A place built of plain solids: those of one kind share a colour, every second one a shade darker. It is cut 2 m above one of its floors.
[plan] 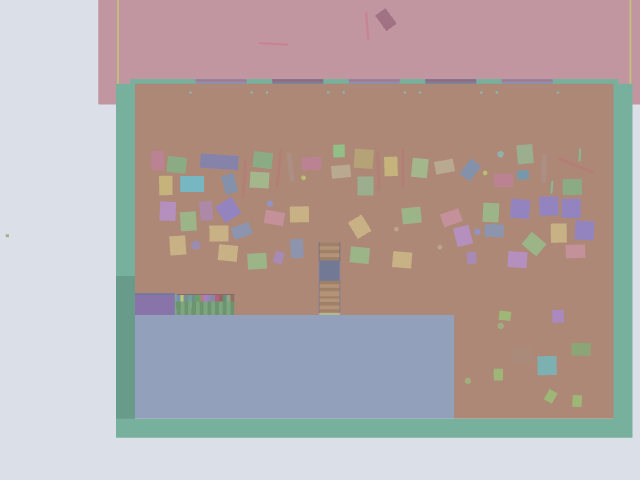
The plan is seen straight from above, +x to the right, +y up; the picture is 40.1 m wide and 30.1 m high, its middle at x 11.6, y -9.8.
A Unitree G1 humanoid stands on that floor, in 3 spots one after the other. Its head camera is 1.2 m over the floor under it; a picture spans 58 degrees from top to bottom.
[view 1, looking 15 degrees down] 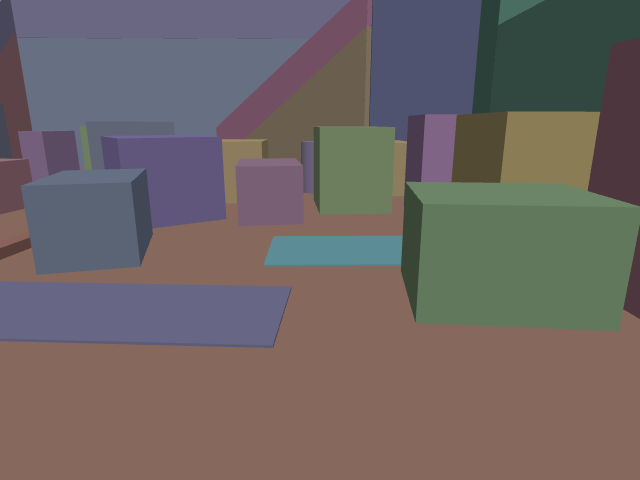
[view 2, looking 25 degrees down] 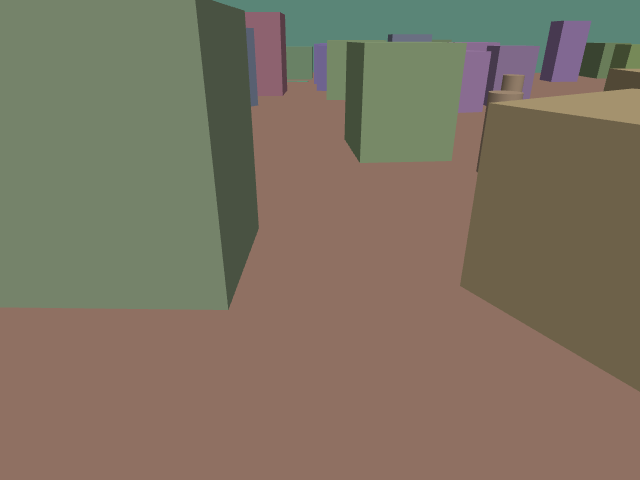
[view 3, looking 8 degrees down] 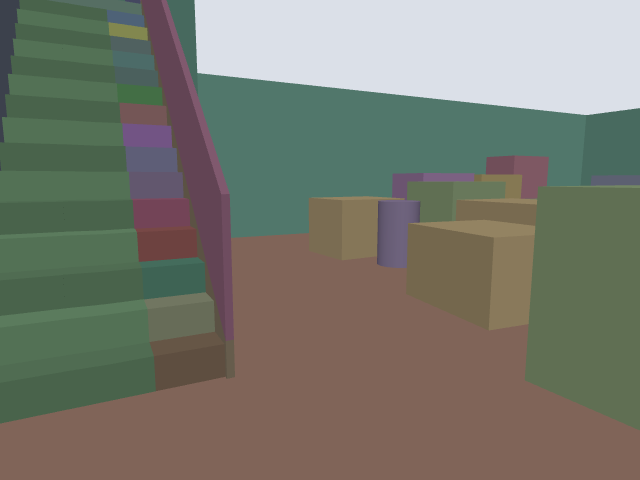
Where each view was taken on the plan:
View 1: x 3.90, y -2.20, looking -91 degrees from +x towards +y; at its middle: plate_hall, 4.57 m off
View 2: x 12.20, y -7.49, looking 1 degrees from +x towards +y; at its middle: floor_hall_concrete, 2.84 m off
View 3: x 8.72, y -13.88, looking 153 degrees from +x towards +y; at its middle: stillage_mid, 6.96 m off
